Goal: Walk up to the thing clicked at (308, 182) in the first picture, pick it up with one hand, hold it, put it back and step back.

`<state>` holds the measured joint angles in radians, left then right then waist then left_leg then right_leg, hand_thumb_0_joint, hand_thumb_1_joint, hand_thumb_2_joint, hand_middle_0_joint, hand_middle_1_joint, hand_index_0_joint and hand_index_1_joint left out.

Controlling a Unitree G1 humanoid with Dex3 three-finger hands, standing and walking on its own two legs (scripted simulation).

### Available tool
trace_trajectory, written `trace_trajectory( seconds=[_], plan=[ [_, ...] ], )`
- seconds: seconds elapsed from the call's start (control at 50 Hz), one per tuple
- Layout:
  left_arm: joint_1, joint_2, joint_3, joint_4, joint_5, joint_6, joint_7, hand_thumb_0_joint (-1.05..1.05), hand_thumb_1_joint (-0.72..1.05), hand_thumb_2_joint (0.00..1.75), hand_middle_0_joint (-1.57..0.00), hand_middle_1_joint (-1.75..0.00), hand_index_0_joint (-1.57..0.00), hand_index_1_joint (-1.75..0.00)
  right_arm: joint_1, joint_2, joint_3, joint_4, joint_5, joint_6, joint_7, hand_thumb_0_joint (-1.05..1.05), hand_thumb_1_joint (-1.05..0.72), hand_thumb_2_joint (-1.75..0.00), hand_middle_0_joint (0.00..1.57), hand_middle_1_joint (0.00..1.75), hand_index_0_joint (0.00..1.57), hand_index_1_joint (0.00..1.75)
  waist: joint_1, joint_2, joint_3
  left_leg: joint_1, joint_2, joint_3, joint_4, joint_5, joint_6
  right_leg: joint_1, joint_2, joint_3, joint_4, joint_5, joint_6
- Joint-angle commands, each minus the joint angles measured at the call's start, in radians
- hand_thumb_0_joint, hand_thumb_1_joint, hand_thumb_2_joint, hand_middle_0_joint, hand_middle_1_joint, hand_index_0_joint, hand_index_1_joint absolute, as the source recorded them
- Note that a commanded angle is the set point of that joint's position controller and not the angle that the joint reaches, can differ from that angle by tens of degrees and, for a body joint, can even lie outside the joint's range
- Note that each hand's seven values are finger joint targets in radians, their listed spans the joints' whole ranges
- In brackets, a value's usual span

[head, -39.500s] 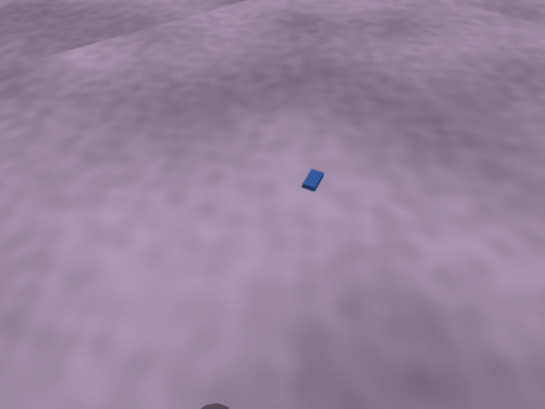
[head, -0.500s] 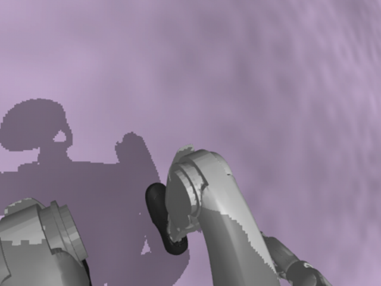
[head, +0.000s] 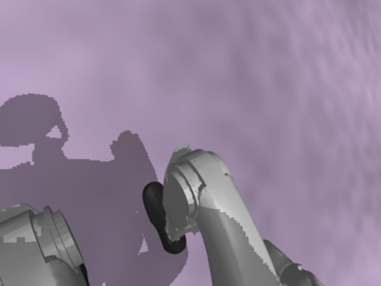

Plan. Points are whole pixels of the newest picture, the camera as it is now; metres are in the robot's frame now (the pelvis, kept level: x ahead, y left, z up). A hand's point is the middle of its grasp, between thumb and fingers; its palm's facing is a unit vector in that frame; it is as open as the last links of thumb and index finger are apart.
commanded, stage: rest palm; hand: left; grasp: from above
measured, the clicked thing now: out of the picture +0.46 +0.45 -0.29
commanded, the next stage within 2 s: none
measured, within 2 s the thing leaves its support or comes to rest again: neither
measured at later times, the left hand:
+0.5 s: hand out of the picture +0.44 +0.41 -0.24, palm faces -0.42 -0.18 -0.89, open 14.0 cm
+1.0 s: hand out of the picture +0.44 +0.41 -0.24, palm faces -0.44 -0.18 -0.88, open 13.9 cm
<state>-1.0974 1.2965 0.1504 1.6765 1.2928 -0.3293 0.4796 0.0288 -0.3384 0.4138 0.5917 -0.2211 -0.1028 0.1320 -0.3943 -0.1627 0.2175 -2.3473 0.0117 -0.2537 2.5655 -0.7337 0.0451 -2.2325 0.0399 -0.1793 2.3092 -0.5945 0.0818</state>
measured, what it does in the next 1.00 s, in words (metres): stands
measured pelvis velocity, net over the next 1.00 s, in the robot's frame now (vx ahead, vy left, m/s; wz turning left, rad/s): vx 0.00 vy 0.00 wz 0.00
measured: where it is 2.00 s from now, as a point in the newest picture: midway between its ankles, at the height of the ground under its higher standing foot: (127, 260)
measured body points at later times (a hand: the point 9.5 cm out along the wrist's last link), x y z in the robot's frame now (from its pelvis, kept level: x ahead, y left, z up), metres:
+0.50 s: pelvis +0.00 +0.00 +0.00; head +0.28 +0.16 +0.31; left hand +0.46 +0.42 -0.19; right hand +0.08 -0.25 -0.05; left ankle +0.06 +0.11 -0.27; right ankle +0.14 -0.13 -0.27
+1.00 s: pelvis +0.00 +0.00 +0.00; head +0.29 +0.16 +0.31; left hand +0.46 +0.42 -0.19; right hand +0.08 -0.25 -0.05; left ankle +0.06 +0.11 -0.27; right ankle +0.14 -0.13 -0.27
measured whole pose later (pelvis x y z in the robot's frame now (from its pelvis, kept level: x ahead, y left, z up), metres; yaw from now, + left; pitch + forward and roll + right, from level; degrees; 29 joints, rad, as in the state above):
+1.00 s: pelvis +0.00 +0.00 +0.00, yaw +0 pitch +27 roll -18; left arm -1.09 1.30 0.14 1.64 1.28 -0.34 0.44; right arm 0.03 -0.35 0.43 0.58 -0.22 -0.08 0.12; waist -0.39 -0.17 0.23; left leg -2.34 0.01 -0.25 2.56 -0.73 0.05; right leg -2.23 0.04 -0.18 2.30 -0.59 0.08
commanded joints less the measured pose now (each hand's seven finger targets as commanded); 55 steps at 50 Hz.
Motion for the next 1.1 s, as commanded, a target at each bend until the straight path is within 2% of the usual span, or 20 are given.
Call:
trace_trajectory(
  seconds=[0.0, 0.08, 0.16, 0.2, 0.22, 0.24, 0.26, 0.38, 0.44, 0.56, 0.7, 0.72, 0.74, 0.76, 0.78, 0.82, 0.92, 0.94, 1.06, 1.08],
  plan=[
    [-0.182, 0.302, 0.022, -0.136, -0.031, 0.001, 0.013, 0.00, -0.53, 0.96, -0.06, -1.06, -0.07, -1.04, 0.188, -0.360, -0.103, 0.022, 0.003, 0.008, -0.015, 0.00, -0.90, -0.90, 0.20, 0.30, 0.20, 0.30, -0.050, 0.612, -0.623, 0.534, 0.061, 0.039, -0.300, 0.302, -0.040, 0.330, 0.023, -0.091, -0.151, 0.201, -0.085],
    [-0.178, 0.301, 0.024, -0.141, -0.044, -0.011, -0.004, 0.00, -0.53, 0.97, -0.06, -1.05, -0.06, -1.05, 0.183, -0.355, -0.094, 0.020, 0.002, 0.013, -0.019, 0.00, -0.90, -0.90, 0.20, 0.30, 0.20, 0.30, -0.052, 0.605, -0.640, 0.537, 0.064, 0.032, -0.301, 0.295, -0.040, 0.342, 0.023, -0.095, -0.151, 0.199, -0.082],
    [-0.190, 0.316, 0.023, -0.178, -0.035, -0.022, -0.013, 0.00, -0.53, 0.96, -0.05, -1.06, -0.06, -1.05, 0.194, -0.358, -0.097, 0.019, 0.002, 0.020, -0.024, 0.00, -0.90, -0.90, 0.20, 0.30, 0.20, 0.30, -0.049, 0.621, -0.652, 0.561, 0.063, 0.041, -0.300, 0.319, -0.041, 0.355, 0.026, -0.088, -0.154, 0.212, -0.083],
    [-0.182, 0.307, 0.021, -0.147, -0.036, -0.026, -0.009, 0.00, -0.53, 0.97, -0.06, -1.06, -0.06, -1.05, 0.181, -0.356, -0.092, 0.015, 0.001, 0.026, -0.026, 0.00, -0.90, -0.90, 0.20, 0.30, 0.20, 0.30, -0.048, 0.613, -0.627, 0.535, 0.063, 0.034, -0.308, 0.291, -0.044, 0.340, 0.025, -0.095, -0.150, 0.188, -0.088],
    [-0.203, 0.323, 0.032, -0.196, -0.035, -0.032, -0.008, 0.00, -0.53, 0.95, -0.05, -1.06, -0.06, -1.05, 0.189, -0.362, -0.099, 0.030, -0.002, 0.028, -0.027, 0.00, -0.90, -0.90, 0.20, 0.30, 0.20, 0.30, -0.043, 0.653, -0.634, 0.572, 0.067, 0.032, -0.313, 0.315, -0.051, 0.320, 0.023, -0.095, -0.148, 0.194, -0.087],
    [-0.180, 0.316, 0.027, -0.146, -0.028, -0.029, -0.006, 0.00, -0.53, 0.96, -0.05, -1.06, -0.06, -1.05, 0.178, -0.353, -0.092, 0.015, -0.002, 0.030, -0.027, 0.00, -0.90, -0.90, 0.20, 0.30, 0.20, 0.30, -0.037, 0.646, -0.626, 0.575, 0.069, 0.023, -0.316, 0.308, -0.054, 0.306, 0.023, -0.099, -0.144, 0.180, -0.090],
    [-0.176, 0.300, 0.015, -0.157, -0.024, -0.032, -0.007, 0.00, -0.53, 0.96, -0.05, -1.06, -0.06, -1.05, 0.181, -0.354, -0.093, 0.015, -0.003, 0.032, -0.026, 0.00, -0.90, -0.90, 0.20, 0.30, 0.20, 0.30, -0.049, 0.646, -0.617, 0.574, 0.068, 0.029, -0.313, 0.307, -0.050, 0.308, 0.027, -0.099, -0.148, 0.182, -0.088],
    [-0.179, 0.286, 0.014, -0.157, -0.020, -0.031, 0.012, 0.00, -0.51, 0.98, -0.05, -1.07, -0.06, -1.06, 0.195, -0.357, -0.098, 0.022, -0.004, 0.034, -0.026, 0.00, -0.89, -0.90, 0.20, 0.30, 0.20, 0.30, -0.050, 0.635, -0.627, 0.569, 0.063, 0.037, -0.305, 0.342, -0.046, 0.337, 0.030, -0.100, -0.151, 0.219, -0.087],
    [-0.171, 0.291, 0.018, -0.112, -0.017, -0.023, 0.020, 0.00, -0.51, 0.95, -0.05, -1.07, -0.07, -1.05, 0.191, -0.351, -0.090, 0.026, -0.004, 0.030, -0.024, 0.00, -0.90, -0.90, 0.20, 0.30, 0.20, 0.30, -0.051, 0.622, -0.615, 0.563, 0.065, 0.024, -0.307, 0.330, -0.046, 0.310, 0.024, -0.104, -0.146, 0.205, -0.087],
    [-0.185, 0.294, 0.013, -0.143, -0.011, -0.014, 0.020, 0.00, -0.50, 0.94, -0.05, -1.09, -0.07, -1.06, 0.189, -0.359, -0.101, 0.025, -0.004, 0.021, -0.022, 0.00, -0.90, -0.90, 0.20, 0.30, 0.20, 0.30, -0.049, 0.651, -0.608, 0.586, 0.069, 0.024, -0.319, 0.317, -0.052, 0.281, 0.022, -0.100, -0.142, 0.184, -0.087],
    [-0.206, 0.287, 0.014, -0.177, -0.032, -0.004, 0.008, 0.00, -0.50, 0.95, -0.05, -1.07, -0.07, -1.05, 0.200, -0.360, -0.105, 0.034, -0.001, 0.014, -0.022, 0.00, -0.89, -0.90, 0.20, 0.30, 0.20, 0.30, -0.056, 0.644, -0.635, 0.584, 0.067, 0.032, -0.303, 0.333, -0.049, 0.301, 0.022, -0.092, -0.147, 0.203, -0.085],
    [-0.186, 0.280, 0.011, -0.134, -0.037, -0.002, 0.005, 0.00, -0.49, 0.95, -0.05, -1.07, -0.07, -1.05, 0.184, -0.353, -0.100, 0.028, 0.002, 0.013, -0.023, 0.00, -0.89, -0.90, 0.20, 0.30, 0.20, 0.30, -0.049, 0.621, -0.620, 0.561, 0.065, 0.031, -0.302, 0.314, -0.047, 0.298, 0.023, -0.096, -0.149, 0.192, -0.087],
    [-0.216, 0.291, 0.005, -0.184, -0.037, -0.010, 0.003, 0.00, -0.49, 0.94, -0.05, -1.08, -0.07, -1.06, 0.186, -0.379, -0.119, 0.025, -0.001, 0.012, -0.025, 0.00, -0.90, -0.90, 0.20, 0.30, 0.20, 0.30, -0.053, 0.630, -0.623, 0.553, 0.063, 0.037, -0.301, 0.303, -0.044, 0.311, 0.027, -0.094, -0.152, 0.191, -0.088],
    [-0.186, 0.282, 0.010, -0.122, -0.035, -0.004, 0.000, 0.00, -0.49, 0.94, -0.05, -1.09, -0.07, -1.06, 0.190, -0.355, -0.093, 0.027, -0.001, 0.014, -0.024, 0.00, -0.90, -0.90, 0.20, 0.30, 0.20, 0.30, -0.056, 0.619, -0.618, 0.561, 0.067, 0.023, -0.307, 0.320, -0.050, 0.307, 0.019, -0.098, -0.149, 0.198, -0.086],
    [-0.163, 0.276, 0.004, -0.113, -0.037, -0.002, -0.004, 0.00, -0.49, 0.95, -0.05, -1.07, -0.07, -1.05, 0.183, -0.354, -0.093, 0.029, 0.002, 0.017, -0.023, 0.00, -0.89, -0.90, 0.20, 0.30, 0.20, 0.30, -0.052, 0.613, -0.602, 0.548, 0.067, 0.025, -0.308, 0.320, -0.049, 0.304, 0.022, -0.098, -0.147, 0.193, -0.085],
    [-0.201, 0.310, 0.021, -0.164, -0.034, -0.010, -0.006, 0.00, -0.49, 0.95, -0.05, -1.08, -0.07, -1.06, 0.185, -0.358, -0.094, 0.020, -0.001, 0.022, -0.024, 0.00, -0.89, -0.90, 0.20, 0.30, 0.20, 0.30, -0.044, 0.636, -0.640, 0.563, 0.066, 0.026, -0.312, 0.315, -0.050, 0.321, 0.021, -0.096, -0.146, 0.193, -0.088],
    [-0.180, 0.286, 0.007, -0.156, -0.038, -0.022, -0.008, 0.00, -0.49, 0.96, -0.05, -1.08, -0.07, -1.06, 0.180, -0.359, -0.089, 0.019, -0.003, 0.026, -0.026, 0.00, -0.89, -0.90, 0.20, 0.30, 0.20, 0.30, -0.056, 0.632, -0.625, 0.571, 0.067, 0.024, -0.307, 0.326, -0.049, 0.322, 0.022, -0.098, -0.145, 0.203, -0.085],
    [-0.201, 0.307, 0.015, -0.203, -0.033, -0.024, -0.010, 0.00, -0.49, 0.94, -0.05, -1.08, -0.07, -1.06, 0.188, -0.364, -0.092, 0.020, -0.003, 0.025, -0.027, 0.00, -0.89, -0.90, 0.20, 0.30, 0.20, 0.30, -0.050, 0.638, -0.650, 0.596, 0.068, 0.025, -0.298, 0.355, -0.048, 0.320, 0.022, -0.094, -0.143, 0.218, -0.084],
    [-0.168, 0.305, 0.018, -0.149, -0.034, -0.025, 0.002, 0.00, -0.48, 0.94, -0.05, -1.08, -0.07, -1.05, 0.172, -0.358, -0.084, 0.019, -0.005, 0.032, -0.029, 0.00, -0.89, -0.90, 0.20, 0.30, 0.20, 0.30, -0.045, 0.624, -0.626, 0.564, 0.067, 0.029, -0.305, 0.321, -0.046, 0.322, 0.025, -0.100, -0.149, 0.196, -0.087],
    [-0.209, 0.325, 0.020, -0.213, -0.029, -0.030, 0.004, 0.00, -0.49, 0.93, -0.04, -1.08, -0.07, -1.05, 0.186, -0.379, -0.104, 0.021, -0.004, 0.029, -0.031, 0.00, -0.89, -0.90, 0.20, 0.30, 0.20, 0.30, -0.049, 0.664, -0.621, 0.577, 0.065, 0.032, -0.309, 0.332, -0.049, 0.310, 0.023, -0.094, -0.142, 0.201, -0.089]
  ],
)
